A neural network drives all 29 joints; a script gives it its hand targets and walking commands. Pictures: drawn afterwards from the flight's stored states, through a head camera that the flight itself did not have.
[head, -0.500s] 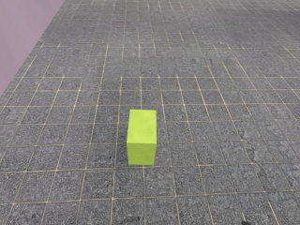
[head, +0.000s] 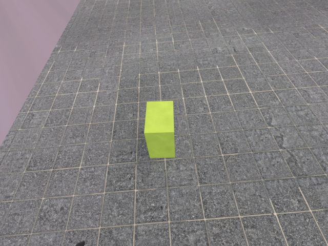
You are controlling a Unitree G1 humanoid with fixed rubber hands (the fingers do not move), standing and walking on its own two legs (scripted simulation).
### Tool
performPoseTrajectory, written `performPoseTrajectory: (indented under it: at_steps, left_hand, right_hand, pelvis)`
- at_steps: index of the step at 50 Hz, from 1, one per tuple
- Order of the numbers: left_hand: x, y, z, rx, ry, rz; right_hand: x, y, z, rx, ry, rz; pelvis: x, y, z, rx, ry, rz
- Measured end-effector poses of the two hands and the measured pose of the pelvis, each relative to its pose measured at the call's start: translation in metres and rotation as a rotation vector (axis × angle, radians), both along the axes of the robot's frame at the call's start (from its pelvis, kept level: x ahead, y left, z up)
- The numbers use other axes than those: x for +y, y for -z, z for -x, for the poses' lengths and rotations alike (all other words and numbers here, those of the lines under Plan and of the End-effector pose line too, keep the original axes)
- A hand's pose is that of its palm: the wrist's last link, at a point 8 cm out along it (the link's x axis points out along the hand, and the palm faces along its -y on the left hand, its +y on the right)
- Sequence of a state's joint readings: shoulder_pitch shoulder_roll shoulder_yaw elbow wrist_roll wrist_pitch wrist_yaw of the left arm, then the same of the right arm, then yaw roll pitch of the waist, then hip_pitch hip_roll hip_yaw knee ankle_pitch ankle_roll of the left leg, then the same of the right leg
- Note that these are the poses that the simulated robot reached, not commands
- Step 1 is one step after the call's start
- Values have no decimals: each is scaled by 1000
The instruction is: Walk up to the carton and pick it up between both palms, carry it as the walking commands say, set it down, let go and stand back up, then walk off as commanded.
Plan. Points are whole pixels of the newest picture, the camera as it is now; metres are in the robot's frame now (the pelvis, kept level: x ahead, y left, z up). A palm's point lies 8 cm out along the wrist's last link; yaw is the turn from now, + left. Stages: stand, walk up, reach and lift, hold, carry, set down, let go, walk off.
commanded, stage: walk off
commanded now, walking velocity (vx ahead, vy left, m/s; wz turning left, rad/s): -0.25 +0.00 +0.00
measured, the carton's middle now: (161, 130) +0.92 +0.07 -0.63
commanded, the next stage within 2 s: stand in 1.30 s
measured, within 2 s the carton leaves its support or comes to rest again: neither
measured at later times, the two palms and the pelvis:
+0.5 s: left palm out of the picture -0.11 +0.30 -0.14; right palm out of the picture -0.06 -0.23 -0.11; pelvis -0.16 +0.03 +0.00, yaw -2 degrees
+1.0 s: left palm out of the picture -0.21 +0.27 -0.12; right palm out of the picture -0.26 -0.26 -0.14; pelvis -0.31 +0.01 +0.00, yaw +0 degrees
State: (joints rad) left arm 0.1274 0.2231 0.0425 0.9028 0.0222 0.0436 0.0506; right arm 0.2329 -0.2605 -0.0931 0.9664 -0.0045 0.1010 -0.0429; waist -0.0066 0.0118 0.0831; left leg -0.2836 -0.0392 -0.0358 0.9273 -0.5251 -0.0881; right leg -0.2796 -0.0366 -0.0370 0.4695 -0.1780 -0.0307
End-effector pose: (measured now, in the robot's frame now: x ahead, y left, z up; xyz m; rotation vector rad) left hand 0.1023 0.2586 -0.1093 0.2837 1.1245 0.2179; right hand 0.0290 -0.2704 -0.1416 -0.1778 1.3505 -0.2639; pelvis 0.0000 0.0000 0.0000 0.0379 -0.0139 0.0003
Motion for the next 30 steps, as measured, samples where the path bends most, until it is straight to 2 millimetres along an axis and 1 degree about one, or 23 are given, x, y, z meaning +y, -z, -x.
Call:
performPoseTrajectory:
  at_steps: [4,7,9,11,13,17,20,23,25,27,30]
  left_hand:
    - [14,18,45,50,-28,39]
    - [31,36,85,94,-61,68]
    - [38,38,112,137,-77,74]
    - [43,37,133,163,-90,86]
    - [48,37,153,181,-97,91]
    - [54,38,191,224,-106,81]
    - [53,36,207,231,-109,74]
    - [46,33,214,213,-98,66]
    - [40,30,216,192,-86,59]
    - [32,26,220,169,-72,49]
    - [20,22,236,147,-47,19]
  right_hand:
    - [15,-8,9,-44,-24,20]
    - [27,-12,29,-61,-47,50]
    - [34,-19,45,-61,-59,61]
    - [39,-28,57,-62,-70,73]
    - [41,-34,60,-82,-80,84]
    - [45,-42,52,-176,-95,94]
    - [46,-43,55,-222,-103,91]
    - [43,-37,72,-225,-102,75]
    - [38,-29,92,-207,-93,58]
    - [31,-19,116,-178,-75,38]
    - [15,0,157,-131,-38,7]
  pelvis:
    - [12,4,28,0,-6,17]
    - [25,10,50,-2,-9,36]
    - [31,6,62,-4,-4,51]
    - [34,1,73,-5,1,67]
    - [36,-1,84,-5,6,75]
    - [38,-2,107,-2,18,79]
    - [37,-2,124,0,24,79]
    - [34,0,142,1,29,74]
    - [29,1,155,2,33,68]
    - [24,3,169,3,36,59]
    - [11,10,191,5,41,41]
